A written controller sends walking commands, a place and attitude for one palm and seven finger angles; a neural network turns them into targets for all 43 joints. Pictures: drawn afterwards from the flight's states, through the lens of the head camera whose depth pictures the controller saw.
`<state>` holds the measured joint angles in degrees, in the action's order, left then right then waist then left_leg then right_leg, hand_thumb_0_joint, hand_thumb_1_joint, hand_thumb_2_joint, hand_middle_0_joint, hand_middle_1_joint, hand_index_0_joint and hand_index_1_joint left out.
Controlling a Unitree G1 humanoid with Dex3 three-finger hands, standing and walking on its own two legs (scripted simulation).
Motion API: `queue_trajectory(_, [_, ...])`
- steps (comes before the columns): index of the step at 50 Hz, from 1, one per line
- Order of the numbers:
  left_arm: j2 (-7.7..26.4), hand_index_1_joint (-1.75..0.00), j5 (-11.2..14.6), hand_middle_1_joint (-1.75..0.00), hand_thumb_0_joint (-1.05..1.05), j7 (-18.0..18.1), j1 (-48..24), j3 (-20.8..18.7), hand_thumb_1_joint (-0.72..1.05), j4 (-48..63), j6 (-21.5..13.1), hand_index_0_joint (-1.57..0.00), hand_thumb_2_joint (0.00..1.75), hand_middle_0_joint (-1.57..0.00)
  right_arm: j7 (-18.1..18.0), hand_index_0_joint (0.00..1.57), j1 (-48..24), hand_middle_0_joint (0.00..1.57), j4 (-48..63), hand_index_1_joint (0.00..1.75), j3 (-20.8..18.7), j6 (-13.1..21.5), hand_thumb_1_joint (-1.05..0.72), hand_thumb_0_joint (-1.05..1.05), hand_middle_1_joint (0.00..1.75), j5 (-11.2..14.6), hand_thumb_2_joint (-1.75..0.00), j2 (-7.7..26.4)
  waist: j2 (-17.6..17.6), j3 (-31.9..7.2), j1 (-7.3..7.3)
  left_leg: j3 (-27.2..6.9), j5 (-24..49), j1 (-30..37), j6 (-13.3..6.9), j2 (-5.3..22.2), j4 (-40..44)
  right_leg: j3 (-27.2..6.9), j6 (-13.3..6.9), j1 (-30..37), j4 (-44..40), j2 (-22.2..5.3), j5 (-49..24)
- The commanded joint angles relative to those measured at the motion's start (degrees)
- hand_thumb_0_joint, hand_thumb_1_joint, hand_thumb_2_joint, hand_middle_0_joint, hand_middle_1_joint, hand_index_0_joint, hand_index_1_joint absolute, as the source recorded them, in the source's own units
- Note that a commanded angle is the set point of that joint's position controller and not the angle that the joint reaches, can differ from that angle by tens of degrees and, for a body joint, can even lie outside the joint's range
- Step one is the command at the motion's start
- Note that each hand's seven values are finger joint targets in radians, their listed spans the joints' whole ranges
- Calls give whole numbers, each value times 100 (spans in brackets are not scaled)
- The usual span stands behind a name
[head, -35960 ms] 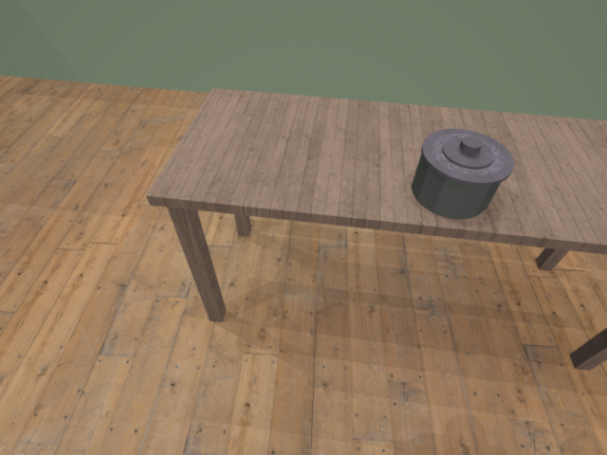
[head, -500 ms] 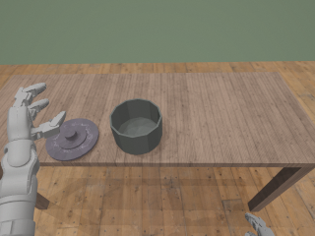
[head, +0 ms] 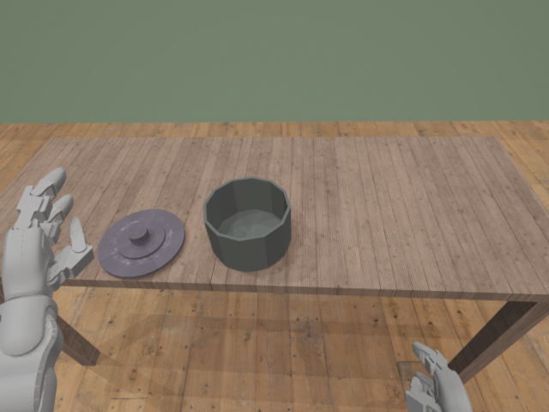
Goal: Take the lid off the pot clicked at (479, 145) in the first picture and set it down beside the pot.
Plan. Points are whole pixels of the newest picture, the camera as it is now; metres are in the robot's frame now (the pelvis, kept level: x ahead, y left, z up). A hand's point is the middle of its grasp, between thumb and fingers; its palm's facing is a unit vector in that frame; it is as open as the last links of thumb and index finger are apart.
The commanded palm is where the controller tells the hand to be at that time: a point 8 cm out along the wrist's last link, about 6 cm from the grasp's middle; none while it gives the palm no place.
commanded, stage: draw the hand back to the body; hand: left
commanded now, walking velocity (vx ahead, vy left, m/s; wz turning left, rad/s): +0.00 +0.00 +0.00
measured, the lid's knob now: (138, 233) +0.47 +0.36 -0.08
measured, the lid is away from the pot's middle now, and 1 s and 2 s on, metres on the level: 0.25 0.25 0.25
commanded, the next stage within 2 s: step back with the hand held close in 0.68 s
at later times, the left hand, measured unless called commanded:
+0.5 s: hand (53, 310) +0.18 +0.26 +0.15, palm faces +0.37 -0.85 -0.37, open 7.4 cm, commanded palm +0.12 +0.30 +0.17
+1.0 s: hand (26, 310) +0.18 +0.28 +0.16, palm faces +0.33 -0.83 -0.46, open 7.4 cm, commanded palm +0.12 +0.32 +0.17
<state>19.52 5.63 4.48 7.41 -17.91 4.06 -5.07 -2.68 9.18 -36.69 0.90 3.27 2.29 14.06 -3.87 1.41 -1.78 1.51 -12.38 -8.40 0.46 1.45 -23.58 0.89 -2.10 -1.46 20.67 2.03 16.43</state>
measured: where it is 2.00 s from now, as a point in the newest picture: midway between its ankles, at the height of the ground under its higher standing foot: outside the picture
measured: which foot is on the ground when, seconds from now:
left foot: down 0.00-1.00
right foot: down 0.00-1.00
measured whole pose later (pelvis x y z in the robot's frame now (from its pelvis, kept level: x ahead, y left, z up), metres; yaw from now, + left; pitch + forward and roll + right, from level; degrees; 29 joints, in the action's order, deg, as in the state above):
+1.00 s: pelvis -0.02 +0.04 +0.00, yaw -1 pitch -1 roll -2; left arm 21.4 3.9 3.3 31.9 -22.3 30.5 -10.7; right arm -1.5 9.1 -32.5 0.3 2.5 1.0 12.9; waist -2.0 2.7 -1.6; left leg 2.7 -13.2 -15.0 -2.5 0.6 -28.7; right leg -0.1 1.0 -6.9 22.6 0.9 15.2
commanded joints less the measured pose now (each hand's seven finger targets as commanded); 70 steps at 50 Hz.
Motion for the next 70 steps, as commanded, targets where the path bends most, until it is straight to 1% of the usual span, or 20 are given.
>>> queue_trajectory(1, [1221, -30, 46, -30, 0, 84, -847, -492, 90, 1650, -422, -20, 90, -20, -69, 20, -768, 20, 940, 30, -220, 359, -90, 0, 30, 11, -90, 603, 98, -842, 18, 78, 1337, 1046, -341, -57, 14, 62, 117, -631, -345, -210, -2157])
queue_trajectory(7, [1328, -30, 41, -30, 0, 101, -135, -668, 90, 2196, -495, -20, 90, -20, -66, 20, -771, 20, 959, 30, -235, 419, -90, 0, 30, -33, -90, 584, 88, -845, -37, 49, 1346, 1059, -336, -32, 37, 52, 99, -558, -393, -226, -2101])
queue_trajectory(10, [1018, -30, 34, -30, 0, 80, 312, -456, 90, 2177, -465, -20, 90, -20, -55, 20, -783, 20, 957, 30, -223, 422, -90, 0, 30, -43, -90, 549, 161, -660, -36, 45, 1336, 988, -319, -21, 61, 92, 102, -648, -404, -209, -2015])
queue_trajectory(12, [1189, -30, 27, -30, 0, 94, 366, -547, 90, 2612, -507, -20, 90, -20, -49, 20, -786, 20, 993, 30, -233, 457, -90, 0, 30, -44, -90, 562, 20, -690, -38, 2, 1265, 991, -307, -14, 74, 75, 86, -622, -419, -219, -1902])
queue_trajectory(16, [1010, -30, 45, -30, 0, 79, 998, -521, 90, 2660, -487, -20, 90, -20, -57, 20, -806, 20, 1008, 30, -234, 442, -90, 0, 30, -65, -90, 528, 225, -527, -70, 18, 1163, 892, -326, -2, 78, 79, 107, -712, -470, -224, -1785])
queue_trajectory(20, [1015, -30, 7, -30, 0, 107, 1379, -528, 90, 3169, -530, -20, 90, -20, -42, 20, -792, 20, 1044, 30, -225, 515, -90, 0, 30, -94, -90, 507, -56, -627, -98, -33, 1179, 914, -295, 2, 76, 100, 73, -685, -442, -217, -1689])
queue_trajectory(24, [899, -30, 16, -30, 0, 111, 1885, -492, 90, 3177, -484, -20, 90, -20, -53, 20, -814, 20, 1058, 30, -230, 501, -90, 0, 30, -86, -90, 473, 164, -398, -99, -50, 948, 781, -285, 33, 109, 111, 87, -812, -496, -212, -1405])
queue_trajectory(36, [814, -30, -49, -30, 0, 170, 1954, -374, 90, 3521, -429, -20, 90, -20, -109, 20, -811, 20, 1061, 30, -204, 548, -90, 0, 30, -120, -90, 476, 129, -338, -94, -164, 738, 756, -260, 48, 161, 108, 61, -877, -506, -186, -1073])
queue_trajectory(39, [925, -30, -67, -30, 0, 192, 1977, -489, 90, 3587, -436, -20, 90, -20, -105, 20, -802, 20, 1067, 30, -201, 577, -90, 0, 30, -130, -90, 464, -34, -435, -135, -181, 803, 744, -253, 48, 165, 93, 40, -790, -458, -188, -1137])
queue_trajectory(40, [2074, -30, -88, -30, 0, 214, 684, -1627, 90, 4537, -741, -20, 90, -20, -75, 20, -677, 20, 1309, 30, -204, 457, -90, 0, 30, -105, -90, 549, 140, 83, -36, -279, 318, 256, -396, 128, -25, -509, 69, -1133, -601, -463, -1575])
queue_trajectory(41, [1710, -30, -104, -30, 0, 154, 1194, -1436, 90, 3777, -825, -20, 90, -20, -70, 20, -620, 20, 1045, 30, -188, 416, -90, 0, 30, -159, -90, 425, 658, 179, 25, -308, 206, 84, -423, 94, -236, -534, 68, -1159, -613, -606, -1680])
queue_trajectory(45, [849, -30, -132, -30, 0, -68, 2334, -724, 90, 3345, -829, -20, 90, -20, 42, 20, -498, 20, 1224, 30, -302, 295, -90, 0, 30, -114, -90, 525, 427, -203, 98, -277, 675, 95, -424, 210, -408, -516, 164, -1109, -293, -756, -1947])
queue_trajectory(51, [1228, -30, -163, -30, 0, -48, 2973, -1109, 90, 4219, -910, -20, 90, -20, 50, 20, -442, 20, 1512, 30, -411, 73, -90, 0, 30, -77, -90, 553, 250, -977, 74, -444, 2207, 119, -510, 523, -384, -173, 284, -836, 464, -591, -2197])
queue_trajectory(52, [1506, -30, -164, -30, 0, 12, 2951, -1333, 90, 4383, -925, -20, 90, -20, 42, 20, -465, 20, 1537, 30, -424, 60, -90, 0, 30, -60, -90, 570, 126, -1055, 76, -510, 2241, 59, -507, 578, -364, -193, 274, -806, 570, -586, -2052])
queue_trajectory(54, [1343, -30, -137, -30, 0, 32, 3196, -1257, 90, 4461, -926, -20, 90, -20, 30, 20, -395, 20, 1589, 30, -419, 39, -90, 0, 30, -60, -90, 511, -122, -1079, 89, -569, 2367, -28, -517, 651, -353, -121, 284, -871, 708, -527, -1737])
queue_trajectory(57, [1551, -30, -138, -30, 0, 118, 3247, -1441, 90, 4815, -974, -20, 90, -20, 29, 20, -302, 20, 1598, 30, -473, 115, -90, 0, 30, -61, -90, 543, -575, -1139, 93, -787, 2364, -110, -556, 846, -205, -45, 297, -1015, 954, -418, -674])
queue_trajectory(59, [1419, -30, -128, -30, 0, 135, 3364, -1379, 90, 4732, -972, -20, 90, -20, 31, 20, -225, 20, 1574, 30, -475, 203, -90, 0, 30, -96, -90, 500, -731, -990, 95, -903, 2135, -228, -597, 990, -64, 37, 313, -1165, 1034, -367, 70])
queue_trajectory(63, [1311, -30, -128, -30, 0, 166, 3350, -1383, 90, 4537, -979, -20, 90, -20, 39, 20, -122, 20, 1514, 30, -493, 342, -90, 0, 30, -93, -90, 524, -389, -791, 130, -969, 1016, -829, -596, 1035, -54, 33, 297, -965, 959, -391, 130])
queue_trajectory(67, [1329, -30, -157, -30, 0, 187, 3178, -1390, 90, 4244, -974, -20, 90, -20, -8, 20, -145, 20, 1595, 30, -514, 354, -90, 0, 30, -6, -90, 545, 370, -531, 205, -778, -1286, -1624, -442, 671, -247, -199, 195, -929, 745, -611, -335])
queue_trajectory(70, [1234, -30, -138, -30, 0, 220, 3055, -1205, 90, 4199, -1024, -20, 90, -20, -45, 20, -98, 20, 1559, 30, -503, 349, -90, 0, 30, -28, -90, 457, 828, -314, 307, -596, -1652, -1337, -307, 305, -998, -788, -46, -1883, 133, -1067, 257])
